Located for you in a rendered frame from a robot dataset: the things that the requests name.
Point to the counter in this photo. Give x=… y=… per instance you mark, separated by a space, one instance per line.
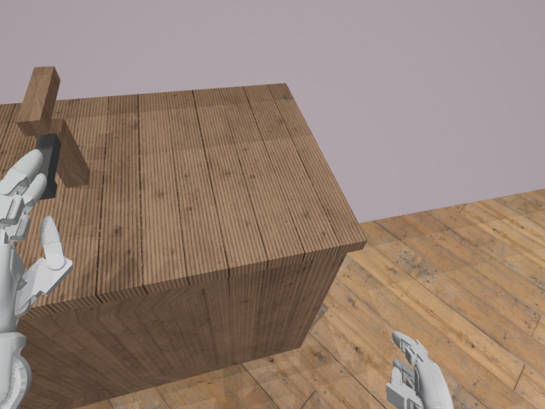
x=205 y=229

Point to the robot right hand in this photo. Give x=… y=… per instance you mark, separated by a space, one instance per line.
x=425 y=387

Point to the tap lever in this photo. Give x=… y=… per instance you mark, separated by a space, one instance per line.
x=49 y=145

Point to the robot left forearm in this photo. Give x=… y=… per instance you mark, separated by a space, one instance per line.
x=15 y=372

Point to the robot left hand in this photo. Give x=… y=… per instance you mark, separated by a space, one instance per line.
x=20 y=190

